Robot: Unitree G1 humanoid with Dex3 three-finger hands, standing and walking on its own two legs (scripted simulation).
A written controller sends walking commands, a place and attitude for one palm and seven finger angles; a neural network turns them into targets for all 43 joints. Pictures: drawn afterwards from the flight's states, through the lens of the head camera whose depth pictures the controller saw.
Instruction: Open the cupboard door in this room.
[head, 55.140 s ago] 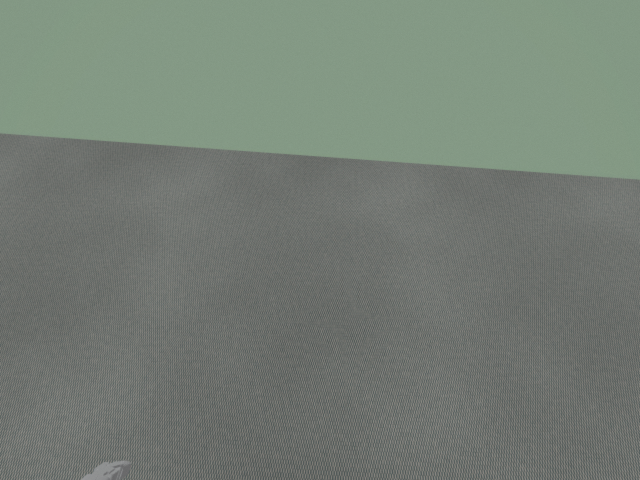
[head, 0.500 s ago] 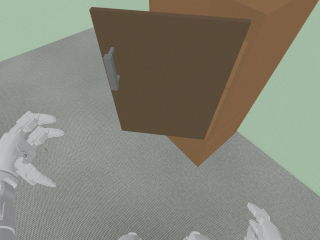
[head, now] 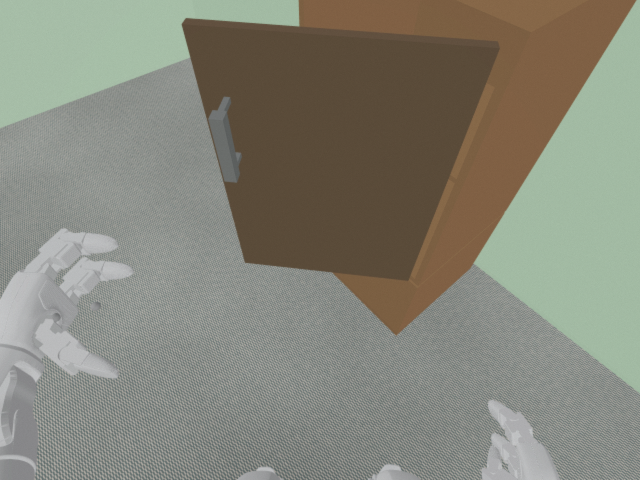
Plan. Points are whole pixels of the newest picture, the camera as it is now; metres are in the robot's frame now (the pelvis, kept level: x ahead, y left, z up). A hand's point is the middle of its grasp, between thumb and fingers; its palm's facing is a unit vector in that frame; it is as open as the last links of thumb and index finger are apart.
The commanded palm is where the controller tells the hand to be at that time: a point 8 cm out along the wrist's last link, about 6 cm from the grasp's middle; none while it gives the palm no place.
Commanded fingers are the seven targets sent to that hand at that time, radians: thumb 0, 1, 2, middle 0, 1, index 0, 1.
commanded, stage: move the hooked fingers beside the handle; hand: left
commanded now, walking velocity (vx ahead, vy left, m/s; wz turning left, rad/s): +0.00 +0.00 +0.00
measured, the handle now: (228, 140) +0.60 +0.18 +0.05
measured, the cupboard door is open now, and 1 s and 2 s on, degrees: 43 43 43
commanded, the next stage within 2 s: none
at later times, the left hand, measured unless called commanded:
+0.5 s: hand (134, 245) +0.37 +0.26 +0.07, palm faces -0.07 -1.00 -0.02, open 14.0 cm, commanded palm +0.35 +0.31 +0.07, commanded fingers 0.00 -0.50 0.30 -0.30 -1.20 -0.30 -1.20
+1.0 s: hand (160, 201) +0.45 +0.25 +0.07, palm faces -0.08 -1.00 -0.01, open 14.0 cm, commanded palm +0.44 +0.31 +0.06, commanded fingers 0.00 -0.50 0.30 -0.30 -1.20 -0.30 -1.20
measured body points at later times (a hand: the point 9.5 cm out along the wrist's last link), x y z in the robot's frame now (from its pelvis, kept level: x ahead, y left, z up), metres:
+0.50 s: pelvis +0.00 +0.00 -0.01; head +0.08 +0.00 +0.44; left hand +0.37 +0.31 +0.07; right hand +0.10 -0.27 -0.10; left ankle -0.01 +0.11 -0.70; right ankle +0.03 -0.12 -0.70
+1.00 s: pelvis -0.01 +0.00 -0.02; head +0.11 +0.01 +0.42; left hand +0.45 +0.30 +0.07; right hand +0.05 -0.28 -0.12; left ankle -0.01 +0.11 -0.70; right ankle +0.03 -0.12 -0.70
